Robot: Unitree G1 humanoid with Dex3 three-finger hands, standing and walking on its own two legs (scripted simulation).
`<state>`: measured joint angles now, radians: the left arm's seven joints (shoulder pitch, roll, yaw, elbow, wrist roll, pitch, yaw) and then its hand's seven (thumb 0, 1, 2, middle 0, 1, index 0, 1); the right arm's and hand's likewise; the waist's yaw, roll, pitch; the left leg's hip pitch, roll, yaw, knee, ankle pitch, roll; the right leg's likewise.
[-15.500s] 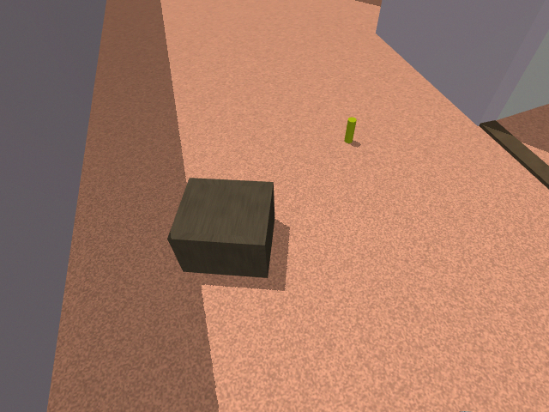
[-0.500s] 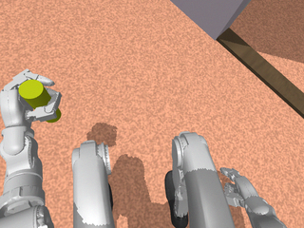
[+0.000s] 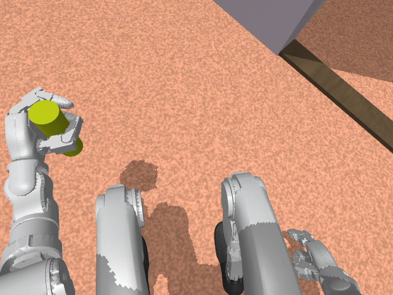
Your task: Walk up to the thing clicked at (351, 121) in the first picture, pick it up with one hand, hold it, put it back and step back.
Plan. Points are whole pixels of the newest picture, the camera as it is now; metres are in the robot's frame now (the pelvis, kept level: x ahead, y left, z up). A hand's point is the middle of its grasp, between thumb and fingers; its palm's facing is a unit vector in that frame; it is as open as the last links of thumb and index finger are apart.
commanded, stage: lift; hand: left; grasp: from the side
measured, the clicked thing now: (59, 131) +0.43 +0.24 -0.05
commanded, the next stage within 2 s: none
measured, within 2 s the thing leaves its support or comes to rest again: neither
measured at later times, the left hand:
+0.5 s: hand (32, 109) +0.41 +0.23 +0.08, palm faces +0.12 -0.99 -0.05, open 6.1 cm
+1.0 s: hand out of the picture +0.40 +0.22 +0.26, palm faces +0.16 -0.98 -0.07, open 6.1 cm
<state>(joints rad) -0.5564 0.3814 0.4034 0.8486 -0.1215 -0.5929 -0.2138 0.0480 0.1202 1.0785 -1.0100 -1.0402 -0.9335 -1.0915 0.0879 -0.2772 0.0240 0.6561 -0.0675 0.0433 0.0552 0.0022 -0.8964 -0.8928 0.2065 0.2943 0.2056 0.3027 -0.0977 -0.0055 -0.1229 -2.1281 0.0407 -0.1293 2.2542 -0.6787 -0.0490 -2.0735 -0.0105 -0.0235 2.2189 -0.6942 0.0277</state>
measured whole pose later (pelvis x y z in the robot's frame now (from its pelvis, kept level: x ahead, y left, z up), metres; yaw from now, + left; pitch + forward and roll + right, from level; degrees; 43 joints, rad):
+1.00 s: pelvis +0.05 +0.01 +0.23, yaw +3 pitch +24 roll -3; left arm -0.14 0.26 0.19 0.24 -0.17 -0.26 -0.05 0.05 0.12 1.07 -1.00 -1.05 -0.93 -1.10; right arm 0.15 -0.23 -0.01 0.58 0.04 -0.01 -0.04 0.01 -0.89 -0.89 0.21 0.29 0.21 0.30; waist -0.04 0.03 -0.16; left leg -1.33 0.06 -0.07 1.52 -0.61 -0.03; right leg -1.28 -0.03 -0.04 1.48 -0.62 0.03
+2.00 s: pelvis +0.08 +0.00 +0.34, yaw +4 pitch +11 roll -1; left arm -0.13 0.21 0.16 0.40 -0.17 -0.34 -0.09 0.04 0.12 1.07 -0.99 -1.06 -0.92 -1.11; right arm 0.22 -0.22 -0.01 0.63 0.01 0.00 -0.03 0.01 -0.89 -0.89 0.21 0.29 0.20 0.30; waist -0.03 0.02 -0.05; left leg -0.71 0.06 -0.02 0.98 -0.46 -0.04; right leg -0.67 -0.03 -0.04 0.95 -0.47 0.02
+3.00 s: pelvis +0.08 +0.00 +0.36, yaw +4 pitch +5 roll -1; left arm -0.14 0.19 0.14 0.44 -0.17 -0.34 -0.10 0.04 0.12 1.07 -0.99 -1.07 -0.92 -1.12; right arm 0.22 -0.22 -0.01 0.64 0.01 0.02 -0.04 0.01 -0.90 -0.89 0.21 0.29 0.20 0.30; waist -0.02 0.02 -0.01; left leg -0.52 0.06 -0.01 0.82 -0.39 -0.04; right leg -0.49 -0.03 -0.03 0.81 -0.40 0.02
